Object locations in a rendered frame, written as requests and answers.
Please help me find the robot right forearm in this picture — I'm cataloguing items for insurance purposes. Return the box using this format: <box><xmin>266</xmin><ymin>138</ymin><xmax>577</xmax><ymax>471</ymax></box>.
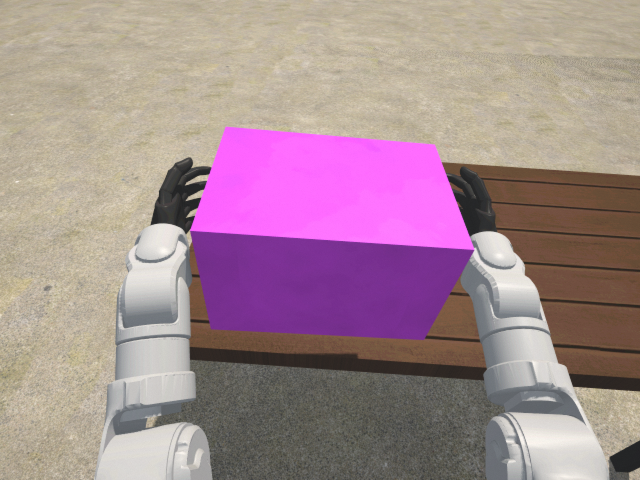
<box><xmin>460</xmin><ymin>231</ymin><xmax>610</xmax><ymax>480</ymax></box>

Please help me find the left robot upper arm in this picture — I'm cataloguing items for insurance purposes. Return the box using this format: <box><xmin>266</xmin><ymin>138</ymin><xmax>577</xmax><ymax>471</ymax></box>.
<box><xmin>96</xmin><ymin>422</ymin><xmax>213</xmax><ymax>480</ymax></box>

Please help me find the robot left forearm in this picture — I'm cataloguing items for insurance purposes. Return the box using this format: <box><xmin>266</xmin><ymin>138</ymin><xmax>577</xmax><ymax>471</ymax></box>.
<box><xmin>94</xmin><ymin>223</ymin><xmax>196</xmax><ymax>480</ymax></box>

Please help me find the table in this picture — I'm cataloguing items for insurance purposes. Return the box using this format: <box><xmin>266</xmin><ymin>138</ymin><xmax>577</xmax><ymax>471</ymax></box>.
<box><xmin>188</xmin><ymin>162</ymin><xmax>640</xmax><ymax>473</ymax></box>

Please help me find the left robot hand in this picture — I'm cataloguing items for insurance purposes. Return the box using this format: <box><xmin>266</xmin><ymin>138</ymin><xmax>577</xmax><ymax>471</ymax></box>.
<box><xmin>150</xmin><ymin>157</ymin><xmax>211</xmax><ymax>234</ymax></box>

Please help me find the carton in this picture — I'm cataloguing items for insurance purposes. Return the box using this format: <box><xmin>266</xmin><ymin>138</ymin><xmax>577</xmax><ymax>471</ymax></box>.
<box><xmin>190</xmin><ymin>127</ymin><xmax>475</xmax><ymax>340</ymax></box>

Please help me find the right robot upper arm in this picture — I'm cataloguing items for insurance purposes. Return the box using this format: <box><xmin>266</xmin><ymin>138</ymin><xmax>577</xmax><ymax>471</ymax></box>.
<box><xmin>485</xmin><ymin>412</ymin><xmax>607</xmax><ymax>480</ymax></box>

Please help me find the right robot hand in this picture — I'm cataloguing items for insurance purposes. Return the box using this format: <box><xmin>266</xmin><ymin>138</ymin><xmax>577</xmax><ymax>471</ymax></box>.
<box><xmin>446</xmin><ymin>166</ymin><xmax>498</xmax><ymax>237</ymax></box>

